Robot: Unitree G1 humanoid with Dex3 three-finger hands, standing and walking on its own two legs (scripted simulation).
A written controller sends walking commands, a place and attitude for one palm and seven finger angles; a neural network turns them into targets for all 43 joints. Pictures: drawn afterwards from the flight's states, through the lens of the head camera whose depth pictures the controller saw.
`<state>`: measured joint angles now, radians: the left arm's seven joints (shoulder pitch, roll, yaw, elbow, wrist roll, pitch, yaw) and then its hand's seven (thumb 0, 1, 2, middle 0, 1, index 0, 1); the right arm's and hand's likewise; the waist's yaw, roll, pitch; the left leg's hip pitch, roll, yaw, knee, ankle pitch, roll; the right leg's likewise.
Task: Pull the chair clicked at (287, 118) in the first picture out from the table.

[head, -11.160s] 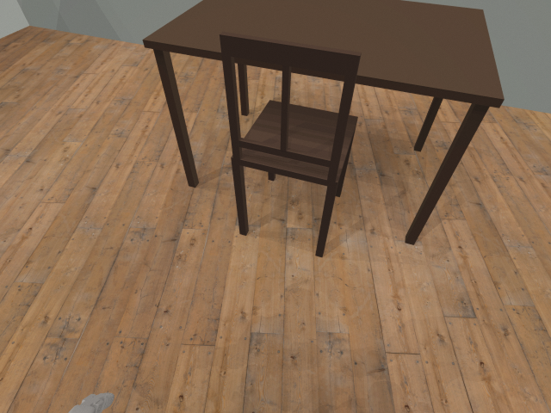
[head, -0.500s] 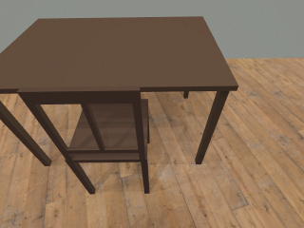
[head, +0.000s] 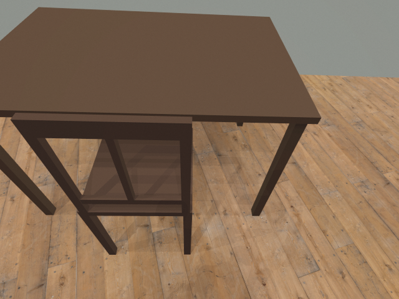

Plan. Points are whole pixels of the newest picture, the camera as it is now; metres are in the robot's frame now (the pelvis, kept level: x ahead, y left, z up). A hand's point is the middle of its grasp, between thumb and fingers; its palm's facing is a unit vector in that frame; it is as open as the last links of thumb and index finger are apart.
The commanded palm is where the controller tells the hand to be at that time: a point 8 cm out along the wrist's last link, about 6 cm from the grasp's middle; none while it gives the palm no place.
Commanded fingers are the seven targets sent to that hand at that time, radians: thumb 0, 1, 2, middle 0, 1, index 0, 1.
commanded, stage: come to a stop and stand still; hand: left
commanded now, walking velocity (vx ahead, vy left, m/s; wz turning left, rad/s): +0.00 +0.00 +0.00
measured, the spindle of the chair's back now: (122, 171) +0.43 +0.25 -0.08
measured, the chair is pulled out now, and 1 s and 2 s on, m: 0.00 0.00 0.00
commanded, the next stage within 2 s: look again from close up in 0.16 s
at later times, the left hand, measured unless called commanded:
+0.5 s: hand out of the picture -0.01 +0.18 -0.18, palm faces +0.00 -0.98 -0.22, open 7.4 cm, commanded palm none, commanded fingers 0.00 0.90 0.90 -0.20 -0.30 -0.20 -0.30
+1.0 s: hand out of the picture -0.03 +0.17 -0.18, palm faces -0.02 -0.98 -0.18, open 7.4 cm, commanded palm none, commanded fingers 0.00 0.90 0.90 -0.20 -0.30 -0.20 -0.30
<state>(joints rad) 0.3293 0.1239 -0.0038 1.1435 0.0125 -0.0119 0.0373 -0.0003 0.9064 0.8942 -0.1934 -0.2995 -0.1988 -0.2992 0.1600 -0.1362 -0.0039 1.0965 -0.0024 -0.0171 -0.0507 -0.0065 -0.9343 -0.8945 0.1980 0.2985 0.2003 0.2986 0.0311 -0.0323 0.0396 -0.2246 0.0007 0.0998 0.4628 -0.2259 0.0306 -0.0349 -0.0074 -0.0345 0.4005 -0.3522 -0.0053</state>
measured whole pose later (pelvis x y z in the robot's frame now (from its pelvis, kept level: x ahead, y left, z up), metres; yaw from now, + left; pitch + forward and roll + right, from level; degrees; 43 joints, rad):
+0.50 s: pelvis -0.02 +0.01 -0.01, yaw +0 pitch -1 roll -1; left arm 0.29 0.15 -0.03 1.06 0.01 -0.02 0.05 0.00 0.90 0.89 -0.20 -0.30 -0.20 -0.30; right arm 0.30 -0.17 0.02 1.08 -0.01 0.00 -0.02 0.00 -0.91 -0.89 0.20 0.30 0.20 0.30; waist -0.02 0.04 0.04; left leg -0.30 0.01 0.09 0.58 -0.26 0.05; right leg -0.11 -0.01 -0.04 0.52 -0.39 0.00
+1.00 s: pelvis -0.01 +0.00 +0.00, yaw -1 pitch -1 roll +1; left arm 0.32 0.17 -0.03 1.09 0.01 -0.01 0.04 0.00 0.90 0.89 -0.19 -0.30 -0.20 -0.30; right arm 0.24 -0.17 0.01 1.11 0.00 -0.02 -0.02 0.00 -0.91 -0.89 0.20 0.30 0.20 0.30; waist 0.01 -0.03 0.03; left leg -0.26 0.02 0.12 0.49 -0.22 0.03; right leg -0.10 0.00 -0.01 0.48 -0.37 -0.02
